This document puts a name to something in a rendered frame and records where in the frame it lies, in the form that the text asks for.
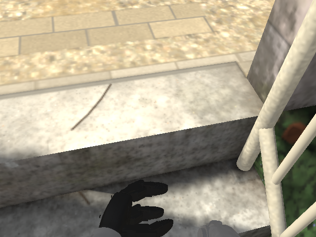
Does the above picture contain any robot left hand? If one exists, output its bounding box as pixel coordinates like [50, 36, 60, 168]
[99, 180, 174, 237]

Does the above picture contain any left robot forearm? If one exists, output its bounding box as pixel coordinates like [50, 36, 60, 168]
[89, 227, 121, 237]

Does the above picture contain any robot right thigh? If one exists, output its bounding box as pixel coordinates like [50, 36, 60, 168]
[197, 223, 240, 237]

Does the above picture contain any right robot shin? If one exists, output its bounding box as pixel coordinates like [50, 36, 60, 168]
[207, 220, 222, 227]

